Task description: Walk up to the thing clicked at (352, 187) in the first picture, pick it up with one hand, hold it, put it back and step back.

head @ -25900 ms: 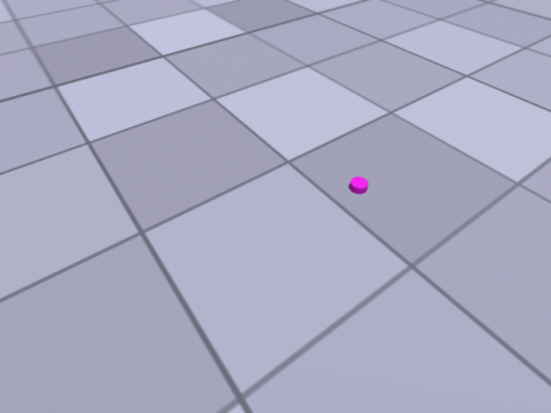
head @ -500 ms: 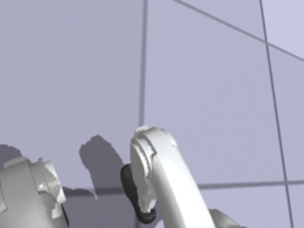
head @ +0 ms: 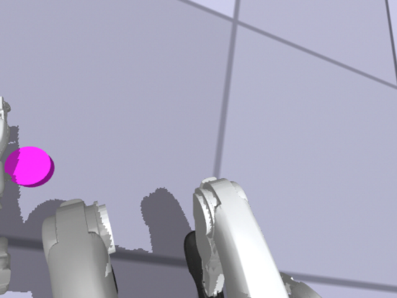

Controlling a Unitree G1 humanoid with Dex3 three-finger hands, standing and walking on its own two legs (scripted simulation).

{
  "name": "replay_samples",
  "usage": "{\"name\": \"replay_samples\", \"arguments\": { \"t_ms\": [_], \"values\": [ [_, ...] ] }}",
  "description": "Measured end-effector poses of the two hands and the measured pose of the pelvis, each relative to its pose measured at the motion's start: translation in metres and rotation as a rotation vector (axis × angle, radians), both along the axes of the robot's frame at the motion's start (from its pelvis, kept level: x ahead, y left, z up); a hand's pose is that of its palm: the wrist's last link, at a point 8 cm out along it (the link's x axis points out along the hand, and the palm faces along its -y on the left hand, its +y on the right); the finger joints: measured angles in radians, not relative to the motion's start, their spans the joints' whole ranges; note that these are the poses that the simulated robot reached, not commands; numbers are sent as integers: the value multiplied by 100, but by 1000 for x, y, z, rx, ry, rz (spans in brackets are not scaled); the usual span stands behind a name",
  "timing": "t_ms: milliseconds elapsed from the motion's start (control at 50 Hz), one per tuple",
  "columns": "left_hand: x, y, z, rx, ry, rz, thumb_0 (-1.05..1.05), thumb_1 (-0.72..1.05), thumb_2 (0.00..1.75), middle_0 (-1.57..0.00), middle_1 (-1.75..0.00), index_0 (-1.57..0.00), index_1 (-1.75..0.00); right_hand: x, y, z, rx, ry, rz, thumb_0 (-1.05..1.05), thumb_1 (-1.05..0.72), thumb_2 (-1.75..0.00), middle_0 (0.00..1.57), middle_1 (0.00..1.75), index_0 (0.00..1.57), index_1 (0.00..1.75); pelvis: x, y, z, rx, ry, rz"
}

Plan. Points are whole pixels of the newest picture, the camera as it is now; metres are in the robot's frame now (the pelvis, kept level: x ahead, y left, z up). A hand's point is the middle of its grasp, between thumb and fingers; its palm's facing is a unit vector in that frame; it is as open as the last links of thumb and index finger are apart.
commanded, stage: withdraw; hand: left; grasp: from above
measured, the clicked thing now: (30, 167) +0.42 +0.31 -0.29
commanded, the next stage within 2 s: home in 0.58 s
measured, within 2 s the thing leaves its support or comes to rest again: neither
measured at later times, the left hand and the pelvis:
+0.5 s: hand out of the picture +0.39 +0.34 -0.16, palm faces -0.48 -0.11 -0.87, open 14.0 cm; pelvis -0.02 -0.01 +0.01, yaw +4 degrees
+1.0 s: hand out of the picture +0.35 +0.30 -0.03, palm faces -0.33 -0.34 -0.88, open 11.4 cm; pelvis -0.01 -0.01 +0.09, yaw +7 degrees
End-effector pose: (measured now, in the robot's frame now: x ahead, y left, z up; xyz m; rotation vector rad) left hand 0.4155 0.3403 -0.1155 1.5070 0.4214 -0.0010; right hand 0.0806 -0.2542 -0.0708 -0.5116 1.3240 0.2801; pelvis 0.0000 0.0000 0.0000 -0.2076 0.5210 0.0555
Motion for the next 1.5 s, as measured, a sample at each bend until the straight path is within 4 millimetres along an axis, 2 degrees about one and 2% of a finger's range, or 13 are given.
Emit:
{"name": "replay_samples", "arguments": {
  "t_ms": [120, 240, 340, 440, 520, 600, 660, 760, 880, 1020, 1200, 1360, 1500],
  "values": [
    [-8, -1, 53, 40, 110, 54, 0, -49, 98, -9, -99, -9, -99, 29, 5, -3, 70, -107, -59, 0, -91, -90, 20, 30, 20, 30, -8, -2, 21, 39, 17, 17],
    [-14, -15, 72, -28, 202, 41, 0, -50, 100, -9, -101, -9, -101, 30, -1, 5, 55, -139, -73, 0, -91, -90, 20, 30, 20, 30, -19, -9, 32, 71, -2, 32],
    [-17, -15, 60, -68, 239, -6, 0, -52, 102, -9, -102, -8, -102, 13, -15, 11, -35, -110, -91, 0, -91, -90, 20, 30, 20, 30, -23, -13, 29, 75, -17, 35],
    [-18, -5, 35, -64, 243, -59, 0, -52, 102, -9, -102, -8, -102, -11, -27, 10, -134, -33, -105, 0, -91, -90, 20, 30, 20, 30, -23, -12, 18, 70, -20, 34],
    [-16, 0, 13, -65, 220, -83, 0, -51, 101, -9, -101, -9, -102, -27, -27, 6, -184, 32, -112, 0, -90, -90, 20, 30, 20, 30, -20, -8, 9, 56, -17, 32],
    [-10, -3, 7, -51, 137, -102, 0, -50, 100, -9, -100, -9, -100, -35, -20, 0, -187, 71, -140, 0, -90, -90, 20, 30, 20, 30, -15, -5, 5, 48, -1, 36],
    [-6, -8, 17, -27, 70, -99, 0, -49, 99, -9, -100, -10, -100, -31, -14, -4, -160, 69, -167, 0, -90, -89, 20, 30, 20, 30, -12, -5, 6, 54, 22, 42],
    [-2, -12, 49, 8, 43, -27, 0, -46, 96, -12, -96, -12, -96, -12, -5, -6, -91, 12, -191, 0, -90, -89, 21, 30, 20, 30, -10, -6, 21, 62, 54, 39],
    [-18, -16, 90, -45, 99, 101, 0, -25, 89, -19, -76, -18, -76, 7, 2, 6, -6, -56, -213, 0, -90, -89, 20, 30, 20, 30, -11, -8, 49, 77, 75, 45],
    [-72, -28, 147, -260, 115, 199, 0, 16, 87, -22, -54, -21, -55, 35, 3, 46, 38, -127, -232, 0, -90, -90, 20, 30, 20, 30, -10, -10, 96, 97, 72, 62],
    [-148, -34, 214, -538, 72, 343, 0, 68, 88, -22, -36, -22, -36, 103, 12, 129, 28, -340, -183, 0, -91, -90, 20, 30, 20, 30, -10, -11, 162, 109, 25, 92],
    [-195, -41, 278, -754, 56, 514, 0, 85, 90, -22, -31, -22, -32, 154, 39, 212, 72, -546, -154, 0, -91, -90, 20, 30, 20, 30, -3, -7, 222, 118, -38, 120],
    [-218, -52, 338, -948, 35, 657, 1, 89, 90, -22, -30, -21, -31, 172, 63, 276, 130, -640, -162, 1, -91, -90, 20, 30, 20, 30, 13, -2, 276, 133, -101, 142]
  ]
}}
